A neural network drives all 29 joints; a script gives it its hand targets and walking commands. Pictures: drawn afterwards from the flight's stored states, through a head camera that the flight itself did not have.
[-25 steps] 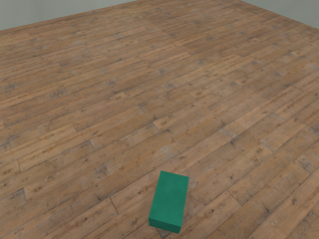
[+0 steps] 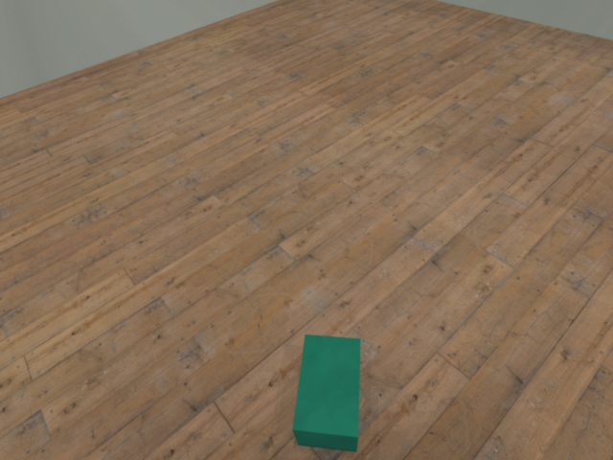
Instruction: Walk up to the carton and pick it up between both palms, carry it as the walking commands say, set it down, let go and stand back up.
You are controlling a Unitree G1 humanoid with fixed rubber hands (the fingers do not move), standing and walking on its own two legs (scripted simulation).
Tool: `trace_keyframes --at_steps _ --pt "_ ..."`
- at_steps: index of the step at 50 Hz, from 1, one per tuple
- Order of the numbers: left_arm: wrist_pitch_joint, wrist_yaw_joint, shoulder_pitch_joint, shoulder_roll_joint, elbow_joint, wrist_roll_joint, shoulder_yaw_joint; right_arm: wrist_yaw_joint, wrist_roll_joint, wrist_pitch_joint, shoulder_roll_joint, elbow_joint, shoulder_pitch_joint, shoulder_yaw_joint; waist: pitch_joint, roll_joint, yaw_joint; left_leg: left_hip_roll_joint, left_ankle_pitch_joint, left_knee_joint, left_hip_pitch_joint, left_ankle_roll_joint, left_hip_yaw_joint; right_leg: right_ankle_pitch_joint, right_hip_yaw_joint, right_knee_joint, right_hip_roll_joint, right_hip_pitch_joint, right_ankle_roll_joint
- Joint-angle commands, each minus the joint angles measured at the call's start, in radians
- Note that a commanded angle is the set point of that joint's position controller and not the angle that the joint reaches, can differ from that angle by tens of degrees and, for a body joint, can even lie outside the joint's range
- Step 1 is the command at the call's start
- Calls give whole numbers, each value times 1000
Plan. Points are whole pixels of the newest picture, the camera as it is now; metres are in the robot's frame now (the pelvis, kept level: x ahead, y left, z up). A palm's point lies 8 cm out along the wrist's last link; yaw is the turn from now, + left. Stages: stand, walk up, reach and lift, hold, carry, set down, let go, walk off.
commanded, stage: walk up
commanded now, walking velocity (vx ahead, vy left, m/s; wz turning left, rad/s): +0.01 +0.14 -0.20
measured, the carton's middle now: (329, 391) +0.45 +0.01 -0.68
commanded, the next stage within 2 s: stand in 0.68 s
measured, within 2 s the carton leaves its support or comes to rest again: neither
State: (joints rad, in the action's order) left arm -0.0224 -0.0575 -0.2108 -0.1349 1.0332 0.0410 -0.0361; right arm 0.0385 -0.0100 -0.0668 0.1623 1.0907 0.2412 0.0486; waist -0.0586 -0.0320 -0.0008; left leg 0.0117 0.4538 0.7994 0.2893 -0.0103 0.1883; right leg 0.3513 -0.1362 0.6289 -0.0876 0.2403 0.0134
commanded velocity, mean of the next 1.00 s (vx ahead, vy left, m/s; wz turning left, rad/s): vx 0.00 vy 0.02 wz -0.07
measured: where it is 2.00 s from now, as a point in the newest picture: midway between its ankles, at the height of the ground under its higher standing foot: outside the picture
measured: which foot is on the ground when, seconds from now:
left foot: up 0.00-0.20, down 0.22-1.00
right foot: down 0.00-0.24, up 0.26-0.48, down 0.50-1.00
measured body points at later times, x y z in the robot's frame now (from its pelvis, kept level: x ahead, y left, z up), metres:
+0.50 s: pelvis -0.02 +0.05 +0.00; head +0.00 +0.06 +0.45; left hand +0.06 +0.29 -0.15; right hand -0.04 -0.18 -0.15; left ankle -0.02 +0.19 -0.73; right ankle +0.00 -0.05 -0.73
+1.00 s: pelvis -0.01 +0.05 +0.02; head +0.01 +0.06 +0.46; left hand +0.01 +0.27 -0.15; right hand -0.06 -0.16 -0.14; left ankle -0.02 +0.19 -0.73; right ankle +0.01 -0.05 -0.73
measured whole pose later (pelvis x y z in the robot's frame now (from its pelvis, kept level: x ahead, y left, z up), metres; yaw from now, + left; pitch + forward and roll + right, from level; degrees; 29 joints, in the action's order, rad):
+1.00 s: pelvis -0.01 +0.05 +0.02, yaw -2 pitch -2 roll +0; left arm 0.01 -0.02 -0.24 -0.14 1.13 0.02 -0.04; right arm 0.04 -0.04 0.01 0.11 1.14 0.34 0.03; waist -0.08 0.02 -0.01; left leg 0.09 0.24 0.41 0.12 -0.04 0.11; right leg 0.19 -0.15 0.39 -0.02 0.17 0.03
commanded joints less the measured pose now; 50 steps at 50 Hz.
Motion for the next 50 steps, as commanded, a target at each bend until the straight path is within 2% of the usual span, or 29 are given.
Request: trace_keyframes --at_steps 1,2,3,4,6,7,9,10,11,12,13,14,16,18,19,21,22,23,24,25,26,27,28,32,39,40,43,46,50 --pt "8 -19 -69 -214 -26 -2 -41 -12 -11 11 63 -46 54 19 -23 168 26 87 -6 200 123 -37 -196 -381 368 -374 -327 0 158" --pt "8 -16 -39 -213 -23 -2 -40 -14 -15 17 59 -54 82 17 -25 183 -3 82 -7 144 101 -40 -187 -361 311 -363 -291 17 131" --pt "15 -10 -50 -177 -17 0 -32 -17 -16 24 45 -26 79 10 -18 115 16 56 -47 77 113 -42 -149 -390 268 -349 -245 -29 119" --pt "22 -4 -67 -180 -10 0 -35 -19 -14 25 38 -29 80 2 30 182 30 49 -42 -9 100 -51 -140 -439 228 -338 -230 -85 117" --pt "29 6 -106 -187 23 5 -38 -18 -7 28 31 -38 65 -8 35 197 35 60 -28 -117 55 -55 -120 -485 232 -338 -243 -97 113" --pt "30 9 -82 -186 25 -2 -37 -11 -1 34 27 -44 69 -19 41 253 15 34 -64 -243 -11 -46 -101 -469 195 -315 -198 -90 108" --pt "24 18 -72 -207 40 -3 -46 0 -1 47 62 -30 119 -9 24 197 -19 9 -217 -384 -77 -29 -32 -454 186 -269 -193 -60 67" --pt "26 25 -74 -168 42 -7 -32 4 -1 60 60 -17 136 -10 72 217 -18 51 -250 -437 -180 -20 -55 -335 131 -247 -130 -35 38" --pt "24 25 -81 -117 32 -16 -18 2 -9 77 86 -11 164 -3 92 116 -14 158 -344 -454 -275 -6 -147 -159 34 -189 -36 62 -11" --pt "24 33 -86 -60 15 -12 -13 11 -20 83 167 -11 169 16 81 -69 -8 281 -444 -489 -259 32 -252 -30 17 -92 24 119 -50" --pt "5 27 -43 -88 -5 -24 -26 11 -18 91 217 -32 162 28 -7 -200 -42 375 -512 -546 -203 123 -388 121 3 38 62 201 -67" --pt "-12 31 21 -123 -16 -31 -38 11 -36 91 215 -23 183 35 -40 -196 -73 432 -581 -561 -194 181 -404 197 69 225 37 267 -80" --pt "-13 39 11 -106 -11 -22 -36 21 -31 93 167 -24 152 21 13 -168 -46 369 -822 -465 -232 160 -258 199 108 304 23 263 -69" --pt "-15 45 -13 -94 2 -23 -31 28 -23 91 140 -53 62 11 47 -187 -13 320 -764 -477 -183 147 -180 110 104 282 26 187 -51" --pt "-13 45 -22 -85 4 -23 -27 25 -20 85 142 -55 65 13 35 -217 -20 304 -713 -476 -168 140 -147 97 82 205 23 159 -57" --pt "-14 45 20 -82 -10 -25 -24 16 -25 83 125 -30 83 7 -37 -215 -29 297 -652 -503 -103 128 -190 73 65 57 40 89 -45" --pt "-13 43 -4 -85 3 -29 -24 10 -24 78 140 -17 97 10 -28 -204 -31 285 -535 -506 -102 122 -182 41 54 -27 36 36 -41" --pt "-6 41 -25 -68 28 -26 -16 6 -24 72 121 -11 87 7 -37 -133 -9 282 -481 -506 -82 105 -186 -52 39 -139 49 -3 -31" --pt "-3 40 -69 -86 43 -27 -19 2 -18 65 135 -10 70 10 -22 -121 3 253 -374 -495 -61 93 -184 -117 17 -220 49 -74 -33" --pt "10 36 -69 -118 50 -23 -26 -1 -18 65 95 1 101 0 0 -7 8 206 -323 -448 -26 60 -169 -225 53 -266 0 -159 -20" --pt "14 36 -31 -162 39 -21 -26 -6 -13 62 47 -7 87 -14 -7 144 10 125 -166 -430 4 24 -131 -202 155 -327 -88 -142 1" --pt "17 35 -28 -167 33 -11 -20 -10 -5 51 24 -6 108 -12 -63 157 -2 85 -162 -388 -58 1 -95 11 248 -417 -140 -18 33" --pt "14 36 -14 -170 38 -12 -14 -11 -7 48 24 3 123 -10 -114 131 -13 81 -186 -398 -102 -6 -81 96 249 -450 -139 42 48" --pt "26 31 15 -138 25 -20 -12 -10 -16 67 21 41 177 -13 -34 153 -23 92 -228 -414 -147 -5 -97 37 204 -429 -98 -10 25" --pt "36 36 -27 -118 34 -22 -16 -3 -25 75 28 38 202 -3 -35 62 -21 103 -233 -432 -130 -11 -92 15 174 -431 -85 1 8" --pt "34 34 -21 -118 29 -18 -21 -3 -23 77 13 36 203 -7 -36 90 -19 101 -231 -453 -131 0 -94 39 150 -419 -79 -18 7" --pt "39 33 -47 -105 46 -22 -17 -2 -25 83 39 33 179 -1 -40 -15 -8 128 -236 -470 -123 -1 -127 -63 137 -386 -57 -22 -3" --pt "43 28 -62 -92 52 -22 -19 -3 -24 86 11 39 209 -6 -8 23 -12 136 -274 -479 -131 -6 -125 -156 89 -347 -46 -78 -7" --pt "43 30 -82 -86 68 -21 -16 2 -23 79 25 22 180 0 -22 -14 -10 135 -287 -483 -139 3 -123 -202 76 -330 -34 -57 -13"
